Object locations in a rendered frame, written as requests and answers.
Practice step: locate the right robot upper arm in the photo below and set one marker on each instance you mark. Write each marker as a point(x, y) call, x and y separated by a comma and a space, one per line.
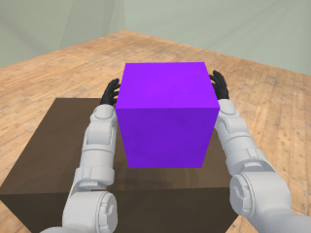
point(264, 200)

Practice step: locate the left robot upper arm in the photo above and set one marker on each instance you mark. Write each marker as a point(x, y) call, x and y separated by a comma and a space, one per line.
point(89, 212)

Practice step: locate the carton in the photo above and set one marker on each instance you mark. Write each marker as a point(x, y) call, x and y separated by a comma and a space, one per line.
point(166, 112)

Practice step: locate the right robot forearm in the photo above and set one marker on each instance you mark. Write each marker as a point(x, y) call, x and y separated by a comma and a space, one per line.
point(241, 151)

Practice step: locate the left robot forearm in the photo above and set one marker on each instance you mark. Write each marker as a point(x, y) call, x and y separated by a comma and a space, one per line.
point(97, 159)

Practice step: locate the right robot hand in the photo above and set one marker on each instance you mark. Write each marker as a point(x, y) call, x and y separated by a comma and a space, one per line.
point(220, 85)

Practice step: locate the left robot hand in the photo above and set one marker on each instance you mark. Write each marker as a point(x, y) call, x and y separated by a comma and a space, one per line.
point(110, 93)

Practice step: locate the pedestal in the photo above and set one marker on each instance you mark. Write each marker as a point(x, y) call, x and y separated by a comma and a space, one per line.
point(149, 200)

